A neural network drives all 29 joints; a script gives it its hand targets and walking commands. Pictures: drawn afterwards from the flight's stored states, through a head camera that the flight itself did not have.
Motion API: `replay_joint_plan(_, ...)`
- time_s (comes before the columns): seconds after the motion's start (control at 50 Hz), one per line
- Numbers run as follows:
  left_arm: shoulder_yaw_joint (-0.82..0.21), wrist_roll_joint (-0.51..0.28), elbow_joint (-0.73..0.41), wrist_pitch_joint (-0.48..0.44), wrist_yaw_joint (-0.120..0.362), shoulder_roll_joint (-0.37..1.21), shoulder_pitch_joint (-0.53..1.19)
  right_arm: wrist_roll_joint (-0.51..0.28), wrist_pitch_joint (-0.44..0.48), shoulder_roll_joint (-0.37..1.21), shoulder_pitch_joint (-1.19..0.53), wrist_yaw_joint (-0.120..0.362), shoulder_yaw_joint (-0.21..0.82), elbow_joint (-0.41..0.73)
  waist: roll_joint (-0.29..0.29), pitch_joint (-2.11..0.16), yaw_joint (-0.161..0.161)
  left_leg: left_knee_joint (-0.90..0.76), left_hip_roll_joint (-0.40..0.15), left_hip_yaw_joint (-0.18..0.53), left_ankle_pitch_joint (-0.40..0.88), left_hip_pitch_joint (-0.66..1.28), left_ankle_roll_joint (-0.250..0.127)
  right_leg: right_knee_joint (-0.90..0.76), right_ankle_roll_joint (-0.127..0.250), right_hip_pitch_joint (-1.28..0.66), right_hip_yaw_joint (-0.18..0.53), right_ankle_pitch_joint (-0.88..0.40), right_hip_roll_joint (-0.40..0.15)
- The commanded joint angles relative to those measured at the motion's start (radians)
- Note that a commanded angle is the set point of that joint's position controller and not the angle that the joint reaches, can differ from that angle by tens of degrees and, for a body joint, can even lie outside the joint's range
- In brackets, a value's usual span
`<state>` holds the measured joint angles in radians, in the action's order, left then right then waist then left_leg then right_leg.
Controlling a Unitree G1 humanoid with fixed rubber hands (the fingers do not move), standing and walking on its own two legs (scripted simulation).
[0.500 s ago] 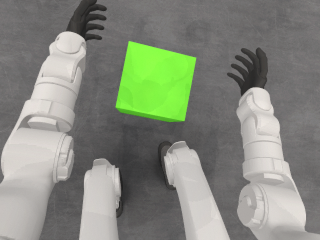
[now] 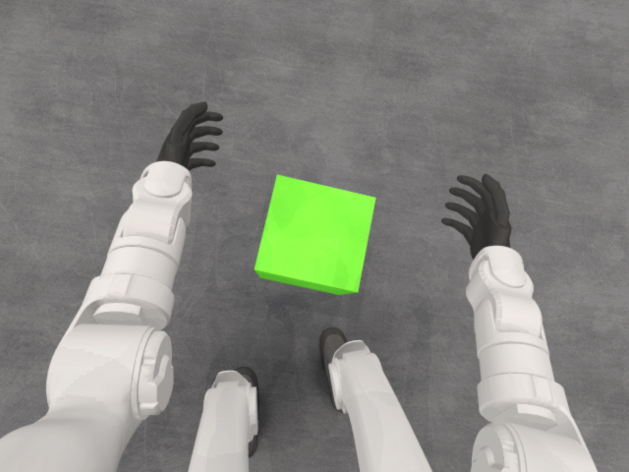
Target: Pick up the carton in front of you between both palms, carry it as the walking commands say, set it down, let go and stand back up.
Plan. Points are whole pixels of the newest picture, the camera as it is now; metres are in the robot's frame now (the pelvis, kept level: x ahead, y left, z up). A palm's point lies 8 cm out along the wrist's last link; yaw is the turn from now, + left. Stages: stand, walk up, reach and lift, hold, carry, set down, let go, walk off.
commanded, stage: let go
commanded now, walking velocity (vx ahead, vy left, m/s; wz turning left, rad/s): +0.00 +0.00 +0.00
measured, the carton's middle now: (311, 242) +0.45 -0.10 -0.53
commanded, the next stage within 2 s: stand in 1.24 s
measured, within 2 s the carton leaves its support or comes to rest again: neither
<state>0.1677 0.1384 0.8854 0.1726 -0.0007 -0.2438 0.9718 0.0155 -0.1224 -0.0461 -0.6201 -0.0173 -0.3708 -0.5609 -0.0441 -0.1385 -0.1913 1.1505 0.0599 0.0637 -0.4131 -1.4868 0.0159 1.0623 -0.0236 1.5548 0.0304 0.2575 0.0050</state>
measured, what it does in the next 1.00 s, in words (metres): rises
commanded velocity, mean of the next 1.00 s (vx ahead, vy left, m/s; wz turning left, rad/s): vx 0.00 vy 0.00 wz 0.00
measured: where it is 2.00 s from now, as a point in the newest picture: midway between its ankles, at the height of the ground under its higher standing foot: (293, 405)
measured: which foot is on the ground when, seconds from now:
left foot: down 0.00-1.00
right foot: down 0.00-1.00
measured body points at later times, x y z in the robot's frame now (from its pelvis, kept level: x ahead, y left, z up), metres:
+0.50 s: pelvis +0.08 -0.02 +0.10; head +0.20 -0.01 +0.54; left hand +0.36 +0.17 +0.00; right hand +0.26 -0.26 +0.03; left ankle +0.04 +0.12 -0.62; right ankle +0.10 -0.13 -0.62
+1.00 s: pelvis +0.09 +0.01 +0.12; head +0.10 +0.01 +0.57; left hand +0.26 +0.25 +0.05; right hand +0.27 -0.23 +0.05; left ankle +0.04 +0.12 -0.62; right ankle +0.10 -0.13 -0.62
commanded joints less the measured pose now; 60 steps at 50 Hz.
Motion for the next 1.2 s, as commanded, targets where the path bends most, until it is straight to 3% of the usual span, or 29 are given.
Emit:
replay_joint_plan(0.0,0.031,0.026,-0.191,-0.033,-0.049,0.01,-0.012,0.026,0.036,-0.141,0.058,0.04,0.022,0.14,-0.077,-0.926,-0.025,-0.202,0.045,-0.044,0.326,0.536,0.017,-0.079,-0.03,-0.775,-0.126,-0.44,0.056)
replay_joint_plan(0.12,0.016,0.006,-0.391,-0.078,-0.126,0.08,-0.242,0.01,0.063,-0.187,0.258,0.117,0.126,0.165,-0.046,-0.646,0.008,-0.371,0.04,-0.057,0.152,0.591,0.029,-0.213,-0.002,-0.926,-0.079,-0.296,0.044)
replay_joint_plan(0.2,-0.006,-0.017,-0.418,-0.105,-0.131,0.098,-0.417,-0.009,0.077,-0.198,0.402,0.142,0.208,0.167,-0.008,-0.487,0.022,-0.447,0.032,-0.071,0.072,0.647,0.022,-0.296,-0.002,-1.061,-0.052,-0.221,0.034)
replay_joint_plan(0.28,-0.016,-0.038,-0.404,-0.134,-0.116,0.073,-0.585,-0.023,0.093,-0.212,0.548,0.137,0.265,0.202,0.044,-0.37,0.039,-0.5,0.027,-0.075,0.072,0.715,0.009,-0.362,-0.012,-1.211,-0.026,-0.233,0.027)
replay_joint_plan(0.42,-0.027,-0.064,-0.389,-0.182,-0.077,0.03,-0.812,-0.047,0.111,-0.224,0.746,0.108,0.329,0.294,0.084,-0.211,0.08,-0.602,0.027,-0.066,0.174,0.862,-0.002,-0.45,-0.022,-1.408,0.013,-0.407,0.015)
replay_joint_plan(0.56,-0.05,-0.083,-0.419,-0.191,-0.037,0.006,-1.0,-0.057,0.118,-0.243,0.818,0.09,0.345,0.284,0.034,-0.137,0.141,-0.683,0.006,-0.043,0.384,1.072,0.01,-0.522,-0.011,-1.498,0.006,-0.545,0.023)
replay_joint_plan(0.66,-0.079,-0.106,-0.456,-0.183,-0.002,-0.003,-1.108,-0.044,0.117,-0.261,0.862,0.08,0.326,0.235,-0.003,-0.095,0.166,-0.726,-0.016,-0.023,0.548,1.215,0.027,-0.58,-0.007,-1.505,-0.009,-0.553,0.042)
replay_joint_plan(0.76,-0.104,-0.135,-0.504,-0.162,0.032,-0.017,-1.155,-0.019,0.097,-0.267,0.878,0.076,0.302,0.206,0.0,-0.004,0.169,-0.783,-0.031,-0.013,0.577,1.297,0.034,-0.638,-0.004,-1.505,-0.025,-0.46,0.058)
replay_joint_plan(0.88,-0.119,-0.154,-0.551,-0.11,0.061,-0.029,-1.15,-0.004,0.045,-0.268,0.843,0.081,0.286,0.212,0.018,0.116,0.167,-0.826,-0.043,-0.016,0.427,1.264,0.028,-0.655,0.002,-1.538,-0.045,-0.297,0.063)
replay_joint_plan(0.9,-0.118,-0.169,-0.481,-0.134,0.046,-0.022,-1.183,0.014,-0.006,-0.296,0.807,0.056,0.28,0.261,0.051,0.065,0.169,-0.789,-0.052,-0.007,0.517,1.323,0.024,-0.629,-0.006,-1.527,-0.06,-0.265,0.099)
replay_joint_plan(0.94,-0.123,-0.17,-0.494,-0.135,0.037,-0.034,-1.163,0.01,-0.029,-0.292,0.824,0.043,0.296,0.254,0.01,0.112,0.166,-0.779,-0.054,-0.008,0.516,1.299,0.036,-0.624,-0.001,-1.497,-0.06,-0.222,0.094)
replay_joint_plan(1.02,-0.121,-0.158,-0.507,-0.119,0.03,-0.044,-1.145,0.008,-0.055,-0.292,0.81,0.037,0.305,0.259,-0.017,0.157,0.173,-0.781,-0.052,-0.012,0.45,1.267,0.029,-0.61,0.002,-1.5,-0.058,-0.19,0.087)
replay_joint_plan(1.18,-0.111,-0.137,-0.503,-0.081,0.032,-0.054,-1.156,-0.004,-0.097,-0.279,0.8,0.032,0.322,0.289,0.017,0.187,0.199,-0.784,-0.031,-0.044,0.314,1.246,0.002,-0.62,-0.001,-1.547,-0.043,-0.177,0.07)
